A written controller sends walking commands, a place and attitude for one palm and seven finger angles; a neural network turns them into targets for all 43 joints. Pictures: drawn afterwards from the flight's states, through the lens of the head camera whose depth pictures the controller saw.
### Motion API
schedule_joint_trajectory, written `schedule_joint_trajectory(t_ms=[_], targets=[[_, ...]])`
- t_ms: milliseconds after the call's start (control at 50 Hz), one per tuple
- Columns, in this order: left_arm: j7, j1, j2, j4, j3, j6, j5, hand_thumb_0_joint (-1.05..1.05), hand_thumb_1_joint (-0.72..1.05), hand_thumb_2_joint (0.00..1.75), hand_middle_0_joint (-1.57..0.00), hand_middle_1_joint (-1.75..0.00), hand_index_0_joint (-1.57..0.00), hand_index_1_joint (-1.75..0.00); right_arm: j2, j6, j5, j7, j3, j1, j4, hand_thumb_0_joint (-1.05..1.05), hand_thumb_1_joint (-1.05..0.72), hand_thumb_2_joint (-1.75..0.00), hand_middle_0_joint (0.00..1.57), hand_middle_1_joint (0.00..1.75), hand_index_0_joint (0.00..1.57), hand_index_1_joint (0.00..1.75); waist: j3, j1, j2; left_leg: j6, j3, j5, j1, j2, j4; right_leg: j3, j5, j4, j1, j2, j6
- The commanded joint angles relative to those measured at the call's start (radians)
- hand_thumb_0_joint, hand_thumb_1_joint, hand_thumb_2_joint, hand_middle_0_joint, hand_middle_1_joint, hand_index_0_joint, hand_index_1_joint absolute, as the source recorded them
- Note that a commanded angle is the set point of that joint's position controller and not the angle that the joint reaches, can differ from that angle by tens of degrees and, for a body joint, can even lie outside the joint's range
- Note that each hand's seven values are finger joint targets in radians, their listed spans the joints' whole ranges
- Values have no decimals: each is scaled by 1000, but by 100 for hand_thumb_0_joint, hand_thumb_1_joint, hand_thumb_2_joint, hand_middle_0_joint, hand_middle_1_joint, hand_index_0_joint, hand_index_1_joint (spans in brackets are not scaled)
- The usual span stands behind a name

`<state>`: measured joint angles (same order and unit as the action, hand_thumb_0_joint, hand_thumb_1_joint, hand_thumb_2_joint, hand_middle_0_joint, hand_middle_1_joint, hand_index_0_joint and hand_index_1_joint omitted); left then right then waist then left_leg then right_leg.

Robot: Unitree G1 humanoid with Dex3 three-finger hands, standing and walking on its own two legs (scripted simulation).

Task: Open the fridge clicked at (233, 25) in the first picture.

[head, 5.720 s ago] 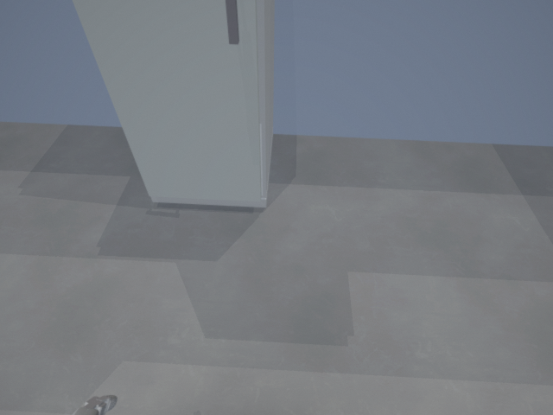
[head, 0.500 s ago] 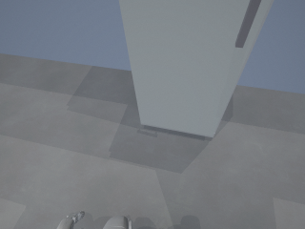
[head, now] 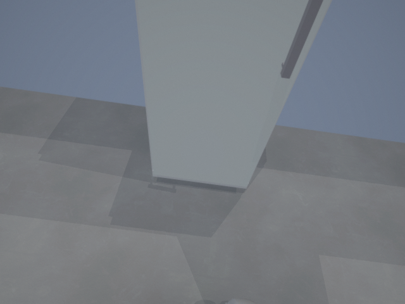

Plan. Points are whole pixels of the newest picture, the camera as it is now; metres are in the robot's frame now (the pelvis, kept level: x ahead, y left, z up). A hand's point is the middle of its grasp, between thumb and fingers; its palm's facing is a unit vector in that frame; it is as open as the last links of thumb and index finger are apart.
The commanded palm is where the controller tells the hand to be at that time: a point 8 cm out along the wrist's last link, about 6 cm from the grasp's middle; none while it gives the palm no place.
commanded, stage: take the last steps up to it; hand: right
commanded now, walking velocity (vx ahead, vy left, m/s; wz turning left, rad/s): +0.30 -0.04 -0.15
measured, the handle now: (306, 15) +0.78 -0.19 +0.23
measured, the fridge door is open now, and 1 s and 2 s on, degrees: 0 0 0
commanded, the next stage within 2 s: come to a stop and stand still in 0.92 s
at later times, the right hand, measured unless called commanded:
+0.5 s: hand out of the picture +0.02 -0.25 -0.18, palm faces +0.14 +0.98 -0.16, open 7.4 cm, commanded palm none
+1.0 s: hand (287, 247) +0.30 -0.22 -0.17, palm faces +0.11 +0.97 -0.22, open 7.2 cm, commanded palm none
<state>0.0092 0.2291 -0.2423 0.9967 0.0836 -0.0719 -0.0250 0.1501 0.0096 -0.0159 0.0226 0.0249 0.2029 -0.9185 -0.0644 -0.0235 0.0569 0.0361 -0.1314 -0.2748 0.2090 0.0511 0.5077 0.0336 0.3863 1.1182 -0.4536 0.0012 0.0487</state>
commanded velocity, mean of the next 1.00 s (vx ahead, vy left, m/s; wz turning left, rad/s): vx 0.26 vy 0.01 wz -0.01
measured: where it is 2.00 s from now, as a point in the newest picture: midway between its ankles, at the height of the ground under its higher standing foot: outside the picture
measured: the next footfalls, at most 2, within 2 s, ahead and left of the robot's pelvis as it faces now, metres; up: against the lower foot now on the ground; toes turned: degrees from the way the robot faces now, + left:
right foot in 0.30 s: +0.03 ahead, -0.16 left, +0.00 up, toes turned -11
left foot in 0.76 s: +0.33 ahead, +0.05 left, +0.00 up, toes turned +5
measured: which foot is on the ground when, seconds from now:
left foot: down 0.00-0.30, up 0.32-0.74, down 0.76-1.00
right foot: up 0.00-0.28, down 0.30-0.78, up 0.80-1.00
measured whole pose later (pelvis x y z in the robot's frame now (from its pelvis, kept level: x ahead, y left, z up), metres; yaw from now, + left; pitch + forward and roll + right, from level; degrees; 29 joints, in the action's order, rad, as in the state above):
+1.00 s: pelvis +0.25 -0.03 +0.00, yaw -5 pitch -1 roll +1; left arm -0.01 0.28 -0.16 1.07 0.05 0.02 -0.03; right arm 0.16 -0.05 -0.02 0.02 0.05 0.19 -1.04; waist -0.05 -0.03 0.04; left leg 0.07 -0.17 -0.21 0.25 0.00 0.47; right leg -0.06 0.34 1.02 -0.47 -0.12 0.02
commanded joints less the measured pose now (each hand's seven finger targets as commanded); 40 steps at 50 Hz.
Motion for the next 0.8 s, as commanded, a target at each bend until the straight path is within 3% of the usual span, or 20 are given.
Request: schedule_joint_trajectory(t_ms=[0, 100, 160, 220, 240, 260, 280, 300, 320, 360, 380, 420, 540, 640, 660, 700, 720, 740, 760, 780], targets=[[6, -16, -52, -51, 1, 22, -4, 0, 90, 90, -20, -30, -20, -30, 193, -38, -6, 9, 53, 71, 22, 0, -90, -90, 20, 30, 20, 30, 40, 48, -214, 78, 212, 70, -92, 258, -264, -16, -27, -33, -77, -50, 18], [19, -106, -25, -67, -12, 46, -3, 0, 90, 90, -20, -30, -20, -30, 206, -53, -17, 0, 56, 178, -54, 0, -90, -90, 20, 30, 20, 30, 3, 95, -207, 103, 256, -120, -123, 295, -326, -73, 16, -266, -61, -78, -1], [22, -97, -6, -61, -19, 59, 3, 0, 90, 90, -20, -30, -20, -30, 212, -53, -20, -7, 54, 194, -89, 0, -90, -90, 20, 30, 20, 30, 7, 92, -231, 102, 235, -163, -82, 288, -333, -112, 45, -391, 34, -61, -23], [12, 16, 11, -17, -31, 79, 3, 0, 90, 90, -20, -30, -20, -30, 205, -45, -11, -9, 53, 159, -116, 0, -90, -90, 20, 30, 20, 30, 35, 35, -206, 62, 150, -177, 17, 224, -254, -167, -60, -627, 259, -35, -38], [5, 78, -2, 14, -30, 91, 6, 0, 90, 90, -20, -30, -20, -30, 186, -42, -4, -11, 49, 147, -121, 0, -90, -90, 20, 30, 20, 30, 49, 5, -137, 30, 100, -187, 90, 184, -188, -179, -111, -730, 395, -33, -37], [-4, 147, -54, 36, -20, 97, 6, 0, 90, 90, -20, -30, -20, -30, 150, -40, 1, -18, 38, 141, -117, 0, -90, -90, 20, 30, 20, 30, 64, -25, 3, -8, 51, -213, 216, 127, -50, -65, -40, -775, 526, -111, -61], [-13, 220, -141, 53, -1, 100, -4, 0, 90, 90, -20, -30, -20, -30, 83, -37, 1, -24, 24, 128, -90, 0, -90, -90, 20, 30, 20, 30, 42, -59, 231, -50, -50, -242, 387, 33, 181, 213, 121, -883, 575, -324, -145], [-18, 263, -176, 57, 5, 96, -5, 0, 90, 90, -20, -30, -20, -30, 86, -39, -9, -25, 21, 55, -53, 0, -90, -90, 20, 30, 20, 30, -15, -84, 222, -46, -13, -302, 470, 10, 349, 356, 199, -969, 517, -419, -218], [-28, 253, -155, 70, -1, 100, -7, 0, 90, 90, -20, -30, -20, -30, 94, -32, -15, -22, 25, 2, -51, 0, -90, -90, 20, 30, 20, 30, -62, -87, 222, -42, 51, -270, 507, 40, 485, 359, 175, -992, 466, -423, -229], [-32, 161, -77, 51, -25, 113, 3, 0, 90, 90, -20, -30, -20, -30, 112, -36, -12, -41, 34, 20, -85, 0, -90, -90, 20, 30, 20, 30, -120, -30, 82, -41, 94, -115, 481, 84, 562, 223, 35, -989, 377, -354, -211], [-35, 134, -64, 43, -31, 122, 3, 0, 90, 90, -20, -30, -20, -30, 92, -36, -13, -45, 32, 63, -105, 0, -90, -90, 20, 30, 20, 30, -98, -3, 65, -50, 86, -66, 458, 83, 567, 141, -86, -978, 389, -319, -197], [-39, 148, -47, 51, -33, 137, 7, 0, 90, 90, -20, -30, -20, -30, 79, -28, -13, -45, 31, 93, -124, 0, -90, -90, 20, 30, 20, 30, -65, 14, 45, -65, 74, 2, 435, 73, 574, 47, -313, -956, 415, -275, -189], [-46, 231, -29, 95, -33, 149, 8, 0, 90, 90, -20, -30, -20, -30, 72, -20, -8, -45, 33, -21, -81, 0, -90, -90, 20, 30, 20, 30, -93, 5, 62, -71, 54, 70, 483, 73, 442, -24, -562, -926, 468, -266, -197], [-47, 251, -40, 124, -24, 143, -4, 0, 90, 90, -20, -30, -20, -30, 61, -30, -1, -49, 33, -128, -36, 0, -90, -90, 20, 30, 20, 30, -112, -15, 82, -28, 23, 58, 348, 38, 200, -46, -628, -873, 448, -281, -190], [-46, 254, -43, 129, -22, 141, -6, 0, 90, 90, -20, -30, -20, -30, 70, -35, -1, -47, 35, -120, -37, 0, -90, -90, 20, 30, 20, 30, -102, -6, 61, -16, 9, 34, 282, 17, 165, -41, -692, -835, 432, -286, -187], [-46, 227, -59, 129, -19, 138, 1, 0, 90, 90, -20, -30, -20, -30, 88, -46, -4, -42, 45, 46, -85, 0, -90, -90, 20, 30, 20, 30, -12, 72, 43, 6, -33, 88, 52, -41, 85, -86, -838, -653, 404, -253, -158], [-42, 223, -55, 127, -19, 139, 8, 0, 90, 90, -20, -30, -20, -30, 124, -59, -9, -38, 56, 182, -128, 0, -90, -90, 20, 30, 20, 30, 69, 133, 4, 20, -14, 150, -153, -38, 25, -111, -804, -471, 329, -206, -127], [-32, 253, -11, 116, -23, 143, 21, 0, 90, 90, -20, -30, -20, -30, 215, -76, -18, -24, 79, 324, -165, 0, -90, -90, 20, 30, 20, 30, 206, 177, -170, 93, 232, 258, -404, 174, -5, -156, -501, -171, 130, -119, -87], [-34, 287, 32, 87, -30, 141, 30, 0, 90, 90, -20, -30, -20, -30, 298, -78, -3, -16, 91, 366, -173, 0, -90, -90, 20, 30, 20, 30, 275, 140, -308, 213, 597, 467, -477, 434, -124, -125, 192, 165, -54, 4, -58], [-35, 224, 13, 81, -26, 134, 31, 0, 90, 90, -20, -30, -20, -30, 290, -71, 8, -12, 92, 292, -152, 0, -90, -90, 20, 30, 20, 30, 262, 147, -240, 239, 593, 259, -352, 424, -196, -12, 174, 245, -59, -50, -76]])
